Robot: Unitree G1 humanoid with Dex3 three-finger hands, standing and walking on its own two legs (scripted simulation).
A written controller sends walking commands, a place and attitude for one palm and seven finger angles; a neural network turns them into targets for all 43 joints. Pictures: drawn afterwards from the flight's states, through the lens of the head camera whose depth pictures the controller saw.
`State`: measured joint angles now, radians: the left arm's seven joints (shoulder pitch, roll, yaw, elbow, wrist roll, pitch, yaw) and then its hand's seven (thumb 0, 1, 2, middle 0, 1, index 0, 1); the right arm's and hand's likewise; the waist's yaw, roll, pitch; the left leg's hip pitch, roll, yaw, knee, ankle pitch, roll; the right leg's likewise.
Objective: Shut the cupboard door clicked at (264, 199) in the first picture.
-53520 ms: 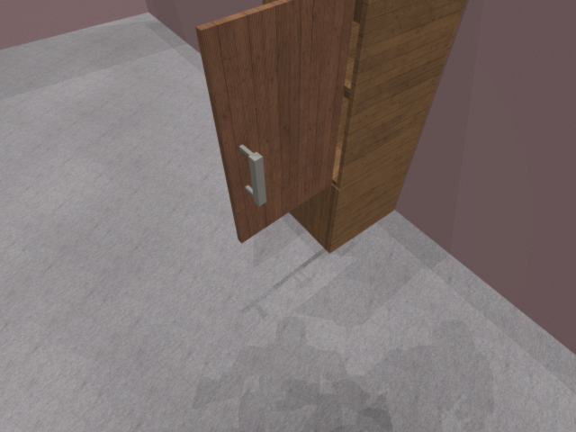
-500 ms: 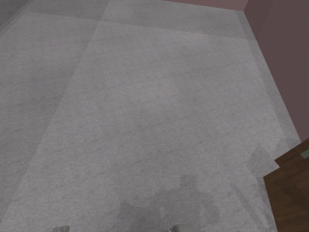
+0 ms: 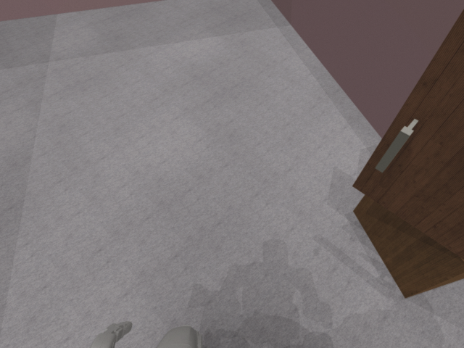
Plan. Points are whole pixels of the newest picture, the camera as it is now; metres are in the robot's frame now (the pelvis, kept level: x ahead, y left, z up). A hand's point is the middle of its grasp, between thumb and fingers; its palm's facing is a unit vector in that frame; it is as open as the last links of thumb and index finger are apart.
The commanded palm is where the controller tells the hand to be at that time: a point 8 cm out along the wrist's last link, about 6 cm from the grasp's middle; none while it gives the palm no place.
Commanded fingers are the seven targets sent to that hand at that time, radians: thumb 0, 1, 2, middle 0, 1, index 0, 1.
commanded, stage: turn to face it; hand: left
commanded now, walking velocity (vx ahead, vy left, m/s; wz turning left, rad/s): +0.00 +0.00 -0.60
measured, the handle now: (396, 146) +0.58 -0.40 -0.08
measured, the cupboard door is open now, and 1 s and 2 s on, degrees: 30 30 30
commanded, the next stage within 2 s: take the last steps up to it in 1.16 s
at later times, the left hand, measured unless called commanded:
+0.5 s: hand (147, 324) +0.18 +0.18 -0.16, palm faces -0.29 -0.92 -0.27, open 7.4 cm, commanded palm none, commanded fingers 0.00 0.90 0.90 -0.20 -0.30 -0.20 -0.30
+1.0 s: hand (175, 300) +0.22 +0.13 -0.16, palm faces -0.52 -0.82 -0.21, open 7.4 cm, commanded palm none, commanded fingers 0.00 0.90 0.90 -0.20 -0.30 -0.20 -0.30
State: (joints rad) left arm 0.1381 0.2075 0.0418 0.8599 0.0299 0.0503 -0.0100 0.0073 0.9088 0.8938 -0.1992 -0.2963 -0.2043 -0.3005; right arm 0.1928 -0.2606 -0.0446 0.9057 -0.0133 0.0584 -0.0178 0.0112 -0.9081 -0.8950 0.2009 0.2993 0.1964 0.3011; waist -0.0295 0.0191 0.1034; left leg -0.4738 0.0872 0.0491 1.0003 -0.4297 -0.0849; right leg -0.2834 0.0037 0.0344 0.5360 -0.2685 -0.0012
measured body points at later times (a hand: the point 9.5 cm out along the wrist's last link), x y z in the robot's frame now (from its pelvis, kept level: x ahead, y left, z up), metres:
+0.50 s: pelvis +0.01 +0.00 -0.01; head +0.04 -0.02 +0.44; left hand +0.19 +0.23 -0.14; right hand -0.02 -0.27 -0.16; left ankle +0.03 +0.14 -0.73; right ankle -0.03 -0.11 -0.74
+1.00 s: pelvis +0.03 +0.01 +0.00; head +0.08 +0.00 +0.45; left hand +0.25 +0.18 -0.14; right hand -0.06 -0.24 -0.13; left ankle +0.09 +0.11 -0.73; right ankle -0.07 -0.09 -0.67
